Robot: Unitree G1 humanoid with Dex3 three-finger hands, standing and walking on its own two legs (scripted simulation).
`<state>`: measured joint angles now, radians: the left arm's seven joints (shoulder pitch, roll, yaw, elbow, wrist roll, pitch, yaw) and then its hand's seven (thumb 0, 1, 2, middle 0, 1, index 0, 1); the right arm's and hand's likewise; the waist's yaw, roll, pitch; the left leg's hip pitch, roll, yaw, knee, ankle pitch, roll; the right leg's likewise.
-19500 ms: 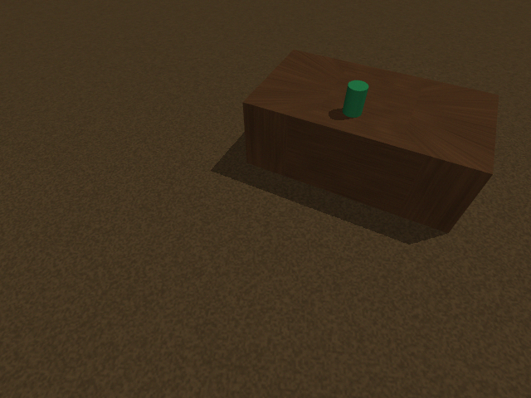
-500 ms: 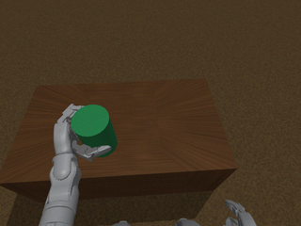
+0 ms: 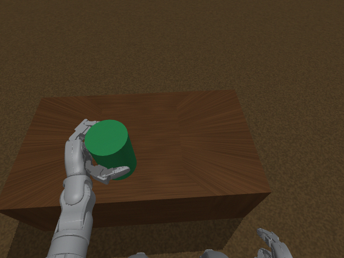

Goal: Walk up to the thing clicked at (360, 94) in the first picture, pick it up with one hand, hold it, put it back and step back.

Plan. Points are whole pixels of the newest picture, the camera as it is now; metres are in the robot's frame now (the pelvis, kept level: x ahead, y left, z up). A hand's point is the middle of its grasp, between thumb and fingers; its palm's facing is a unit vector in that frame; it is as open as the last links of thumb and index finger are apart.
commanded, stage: hold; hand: left
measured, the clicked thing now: (113, 151) +0.34 +0.14 +0.06
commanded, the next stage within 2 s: crouch in 1.18 s
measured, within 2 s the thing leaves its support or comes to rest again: neither
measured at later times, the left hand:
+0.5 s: hand (107, 151) +0.34 +0.15 +0.06, palm faces +0.17 -0.99 -0.01, open 11.8 cm
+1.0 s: hand (105, 150) +0.34 +0.16 +0.07, palm faces +0.17 -0.98 -0.01, open 11.8 cm
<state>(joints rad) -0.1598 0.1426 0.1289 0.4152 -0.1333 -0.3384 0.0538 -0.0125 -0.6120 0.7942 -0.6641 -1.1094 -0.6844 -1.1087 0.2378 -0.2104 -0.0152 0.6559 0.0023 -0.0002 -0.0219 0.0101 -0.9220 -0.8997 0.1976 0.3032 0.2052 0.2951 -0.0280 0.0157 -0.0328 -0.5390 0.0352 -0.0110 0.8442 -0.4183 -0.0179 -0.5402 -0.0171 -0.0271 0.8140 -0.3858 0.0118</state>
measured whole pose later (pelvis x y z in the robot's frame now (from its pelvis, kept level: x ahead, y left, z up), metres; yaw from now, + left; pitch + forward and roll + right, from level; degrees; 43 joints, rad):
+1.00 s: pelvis +0.00 -0.01 +0.00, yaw +0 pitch +6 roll +0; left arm -0.16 0.15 0.14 0.42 -0.13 -0.35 0.05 -0.01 -0.61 0.80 -0.66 -1.11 -0.68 -1.11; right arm 0.23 -0.22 -0.01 0.66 0.00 0.00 -0.03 0.01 -0.92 -0.90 0.20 0.30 0.20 0.29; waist -0.03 0.02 -0.04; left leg -0.53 0.04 -0.02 0.83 -0.41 -0.03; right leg -0.54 -0.02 -0.03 0.82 -0.38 0.00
